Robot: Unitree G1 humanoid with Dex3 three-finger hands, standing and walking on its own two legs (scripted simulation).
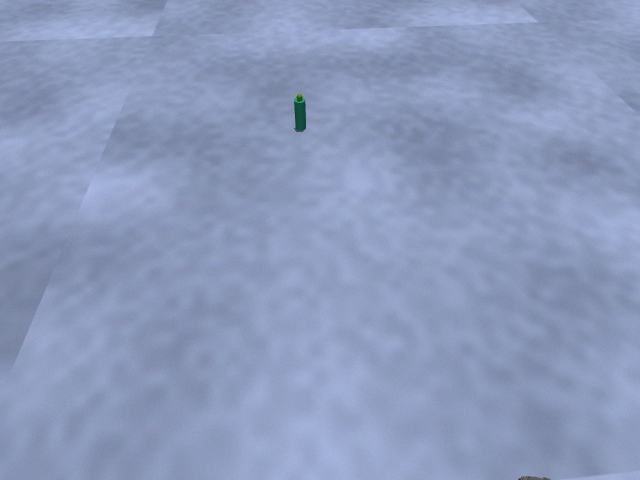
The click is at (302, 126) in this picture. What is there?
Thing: necked bottle
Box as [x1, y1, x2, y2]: [294, 94, 305, 129]
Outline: 298,94 297,97 294,99 295,124 297,129 304,129 304,98 300,94
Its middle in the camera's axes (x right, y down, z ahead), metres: -0.12 -0.67 +2.06
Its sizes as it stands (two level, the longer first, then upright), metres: 0.058 0.058 0.197
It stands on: the floor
